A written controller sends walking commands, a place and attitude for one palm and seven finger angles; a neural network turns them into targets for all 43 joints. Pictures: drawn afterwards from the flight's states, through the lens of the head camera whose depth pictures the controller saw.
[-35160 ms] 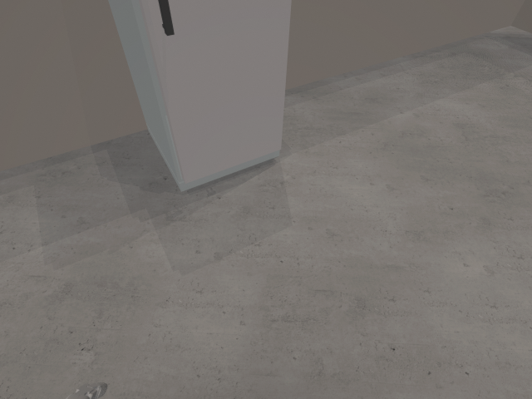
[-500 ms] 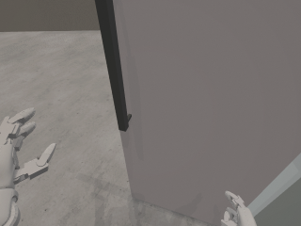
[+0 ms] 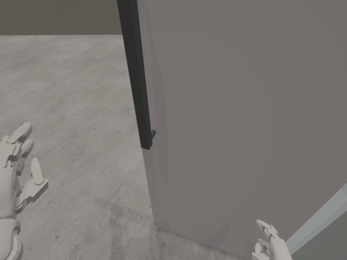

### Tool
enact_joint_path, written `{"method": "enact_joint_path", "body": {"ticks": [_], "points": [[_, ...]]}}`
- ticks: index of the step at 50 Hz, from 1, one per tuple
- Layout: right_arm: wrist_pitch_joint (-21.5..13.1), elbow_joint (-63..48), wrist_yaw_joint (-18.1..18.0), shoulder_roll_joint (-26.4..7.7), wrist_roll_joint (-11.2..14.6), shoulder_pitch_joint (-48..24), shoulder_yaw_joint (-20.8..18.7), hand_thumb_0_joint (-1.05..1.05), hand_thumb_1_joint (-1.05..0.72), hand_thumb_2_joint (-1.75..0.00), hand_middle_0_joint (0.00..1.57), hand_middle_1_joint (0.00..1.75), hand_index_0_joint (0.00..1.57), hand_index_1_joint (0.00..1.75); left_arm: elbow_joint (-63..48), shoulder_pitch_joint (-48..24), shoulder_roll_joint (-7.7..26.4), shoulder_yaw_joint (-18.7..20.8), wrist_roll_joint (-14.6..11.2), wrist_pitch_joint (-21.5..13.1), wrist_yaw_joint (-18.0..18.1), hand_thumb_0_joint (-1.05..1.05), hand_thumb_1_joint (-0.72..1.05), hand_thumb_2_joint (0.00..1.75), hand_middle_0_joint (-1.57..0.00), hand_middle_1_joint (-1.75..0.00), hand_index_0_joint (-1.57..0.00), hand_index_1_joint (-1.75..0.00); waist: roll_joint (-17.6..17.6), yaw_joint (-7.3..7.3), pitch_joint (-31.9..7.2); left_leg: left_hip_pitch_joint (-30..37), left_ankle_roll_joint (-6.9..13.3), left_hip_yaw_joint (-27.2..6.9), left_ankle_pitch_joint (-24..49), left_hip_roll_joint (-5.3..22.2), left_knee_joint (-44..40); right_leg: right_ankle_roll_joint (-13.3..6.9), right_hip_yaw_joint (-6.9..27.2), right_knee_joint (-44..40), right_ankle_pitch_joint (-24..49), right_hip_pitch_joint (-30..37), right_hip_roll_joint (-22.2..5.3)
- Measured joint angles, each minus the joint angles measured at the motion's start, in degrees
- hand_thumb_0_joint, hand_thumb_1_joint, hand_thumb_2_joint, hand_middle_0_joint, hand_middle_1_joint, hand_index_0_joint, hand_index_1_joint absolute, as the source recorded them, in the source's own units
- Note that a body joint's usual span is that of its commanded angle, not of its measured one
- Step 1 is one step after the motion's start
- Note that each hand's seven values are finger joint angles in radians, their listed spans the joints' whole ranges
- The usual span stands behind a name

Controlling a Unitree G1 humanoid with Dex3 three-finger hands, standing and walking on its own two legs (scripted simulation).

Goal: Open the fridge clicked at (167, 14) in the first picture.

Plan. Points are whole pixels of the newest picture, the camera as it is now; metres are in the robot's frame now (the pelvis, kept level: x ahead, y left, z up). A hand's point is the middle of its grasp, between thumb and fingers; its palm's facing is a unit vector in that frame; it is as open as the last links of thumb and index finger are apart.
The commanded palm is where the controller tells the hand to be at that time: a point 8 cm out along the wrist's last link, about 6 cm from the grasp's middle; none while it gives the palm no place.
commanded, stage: step back with the hand held close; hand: left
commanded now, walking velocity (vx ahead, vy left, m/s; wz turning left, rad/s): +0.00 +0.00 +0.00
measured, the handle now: (143, 80) +0.42 +0.13 +0.23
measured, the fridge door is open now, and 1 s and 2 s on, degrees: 70 70 70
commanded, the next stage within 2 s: stop stepping back and stand still in 1.28 s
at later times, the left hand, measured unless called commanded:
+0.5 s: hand (46, 186) +0.18 +0.26 +0.15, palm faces +0.33 -0.80 -0.50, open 7.4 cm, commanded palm +0.12 +0.30 +0.17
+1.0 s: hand (0, 216) +0.12 +0.29 +0.16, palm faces +0.42 -0.80 -0.43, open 7.4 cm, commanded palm +0.04 +0.33 +0.17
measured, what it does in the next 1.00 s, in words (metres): lifts its right foot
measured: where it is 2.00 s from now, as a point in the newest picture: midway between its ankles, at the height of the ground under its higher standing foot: outside the picture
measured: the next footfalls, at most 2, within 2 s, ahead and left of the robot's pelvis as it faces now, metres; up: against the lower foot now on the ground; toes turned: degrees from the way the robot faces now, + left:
right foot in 1.26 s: -0.20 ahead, -0.06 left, +0.00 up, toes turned -2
left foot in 1.46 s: -0.09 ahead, +0.11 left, +0.00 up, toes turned -4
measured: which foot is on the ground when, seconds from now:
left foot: down 0.00-1.00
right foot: down 0.00-0.90, up 0.92-1.00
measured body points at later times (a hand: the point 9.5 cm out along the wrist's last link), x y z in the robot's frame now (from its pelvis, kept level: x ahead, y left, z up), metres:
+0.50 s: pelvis -0.03 +0.01 -0.01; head +0.00 +0.02 +0.44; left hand +0.16 +0.30 +0.18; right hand +0.14 -0.24 -0.08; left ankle +0.00 +0.08 -0.74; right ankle -0.01 -0.12 -0.74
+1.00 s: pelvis -0.10 +0.03 -0.01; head -0.07 +0.07 +0.43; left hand +0.09 +0.33 +0.18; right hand +0.06 -0.21 -0.08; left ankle -0.02 +0.09 -0.74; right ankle -0.10 -0.12 -0.70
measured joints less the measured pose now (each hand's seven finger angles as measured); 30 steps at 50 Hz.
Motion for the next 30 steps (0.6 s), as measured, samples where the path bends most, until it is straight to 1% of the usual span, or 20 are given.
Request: {"method": "enact_joint_path", "body": {"ticks": [5, 6, 9, 11, 14, 17, 19, 21, 24, 26, 28, 30], "points": [[0.02, 0.39, -0.24, -0.45, 0.08, 0.39, -0.31, 0.01, -0.90, -0.90, 0.21, 0.30, 0.20, 0.30, -0.26, 0.29, 0.25, 0.17, -0.09, -0.23, -0.05, 0.02, 0.89, 0.90, -0.21, -0.30, -0.21, -0.31, 0.27, -0.16, 0.16, 0.12, -0.18, -0.14, 0.06, 0.18, -0.08, -0.19, -0.12, -0.19, 0.04, 0.20, 0.21], [0.37, 0.08, -0.31, -0.60, 0.26, 0.43, -0.25, 0.01, -0.90, -0.90, 0.21, 0.30, 0.20, 0.30, -0.41, 0.10, 0.46, 0.73, -0.11, -0.45, -0.22, 0.02, 0.89, 0.90, -0.21, -0.30, -0.21, -0.31, 0.33, -0.11, 0.15, -0.26, -0.20, -0.13, 0.01, 0.37, 0.15, -0.23, -0.12, -0.25, 0.11, -0.07, 0.38], [1.57, -0.66, -0.44, -0.74, 0.22, -0.51, -0.03, 0.01, -0.90, -0.90, 0.21, 0.30, 0.20, 0.30, -0.74, -0.55, 1.41, 3.62, 0.27, -2.92, -0.06, 0.02, 0.89, 0.90, -0.21, -0.30, -0.21, -0.31, 0.16, -0.68, 0.39, -2.72, -0.27, 0.01, -0.12, 1.15, 1.28, -0.39, 0.05, -0.48, 0.82, -2.05, 1.10], [2.41, -1.47, -0.40, -0.86, 0.20, -1.16, -0.17, 0.01, -0.90, -0.90, 0.21, 0.30, 0.20, 0.30, -1.12, -0.93, 1.76, 4.58, 0.60, -4.02, 0.26, 0.02, 0.89, 0.90, -0.21, -0.30, -0.21, -0.31, -0.20, -1.09, 0.97, -4.32, -0.27, 0.36, 0.08, 1.38, 1.68, -0.41, 0.40, -0.16, 1.27, -3.80, 1.26], [3.34, -3.02, -0.41, -1.32, 0.28, -1.74, -0.63, 0.01, -0.90, -0.90, 0.21, 0.30, 0.20, 0.30, -1.93, -0.10, 1.38, 3.91, 0.93, -4.71, 0.43, 0.02, 0.89, 0.90, -0.20, -0.30, -0.21, -0.31, -0.56, -1.91, 1.90, -6.15, 0.03, 1.18, 0.50, 1.20, 1.86, -0.14, 1.20, 1.02, 1.51, -6.36, 0.96], [4.32, -4.49, -0.49, -1.42, 0.50, -1.92, -1.22, 0.01, -0.90, -0.90, 0.20, 0.30, 0.20, 0.30, -3.60, 2.58, 1.39, 2.56, 1.21, -4.67, 0.20, 0.02, 0.89, 0.90, -0.20, -0.30, -0.21, -0.30, -1.02, -3.00, 2.37, -7.63, 0.49, 1.98, 0.65, 0.78, 2.34, 0.24, 1.99, 2.86, 1.20, -8.71, 0.42], [4.94, -5.19, -0.65, -1.15, 0.64, -1.80, -1.50, 0.01, -0.90, -0.90, 0.20, 0.30, 0.20, 0.30, -5.05, 4.52, 2.25, 2.33, 1.35, -4.67, 0.02, 0.02, 0.89, 0.90, -0.20, -0.30, -0.21, -0.31, -1.51, -3.68, 2.50, -8.53, 0.73, 2.20, 0.57, 0.58, 2.98, 0.40, 2.22, 4.01, 0.91, -9.88, 0.13], [5.41, -5.74, -0.83, -0.73, 0.78, -1.44, -1.64, 0.01, -0.90, -0.90, 0.20, 0.30, 0.20, 0.30, -6.64, 6.08, 3.51, 2.86, 1.32, -4.91, 0.02, 0.02, 0.89, 0.90, -0.21, -0.30, -0.21, -0.31, -2.18, -4.04, 2.51, -9.37, 0.89, 2.31, 0.46, 0.44, 3.70, 0.48, 2.33, 5.13, 0.65, -10.92, -0.09], [5.56, -6.24, -1.11, -0.10, 0.81, -0.77, -1.63, 0.01, -0.90, -0.90, 0.20, 0.30, 0.20, 0.30, -8.59, 7.09, 5.47, 4.78, 1.24, -5.68, 0.33, 0.02, 0.89, 0.90, -0.21, -0.30, -0.22, -0.31, -3.09, -4.03, 2.57, -10.51, 1.09, 2.22, 0.47, 0.28, 4.75, 0.53, 2.25, 6.57, 0.40, -12.16, -0.37], [5.37, -6.39, -1.16, 0.19, 0.81, -0.42, -1.50, 0.01, -0.90, -0.90, 0.20, 0.30, 0.20, 0.30, -9.30, 7.04, 6.29, 6.22, 1.16, -6.27, 0.68, 0.02, 0.89, 0.90, -0.21, -0.30, -0.22, -0.31, -3.47, -3.72, 2.57, -11.22, 1.19, 2.17, 0.56, 0.22, 5.44, 0.52, 2.20, 7.48, 0.36, -12.92, -0.51], [4.91, -6.41, -1.17, 0.31, 0.74, -0.20, -1.33, 0.01, -0.90, -0.90, 0.20, 0.30, 0.20, 0.30, -9.32, 6.54, 6.42, 7.28, 1.17, -6.87, 0.98, 0.02, 0.89, 0.90, -0.21, -0.30, -0.22, -0.31, -3.47, -3.40, 2.54, -11.94, 1.31, 2.05, 0.62, 0.21, 6.27, 0.51, 2.09, 8.36, 0.33, -13.60, -0.61], [4.41, -6.32, -1.11, 0.28, 0.75, -0.10, -1.15, 0.01, -0.90, -0.90, 0.20, 0.30, 0.20, 0.30, -8.80, 5.83, 5.84, 7.68, 1.24, -7.20, 1.21, 0.02, 0.89, 0.90, -0.21, -0.30, -0.22, -0.31, -3.13, -3.12, 2.47, -12.59, 1.40, 1.87, 0.70, 0.27, 7.10, 0.48, 1.89, 9.03, 0.43, -14.10, -0.64]]}}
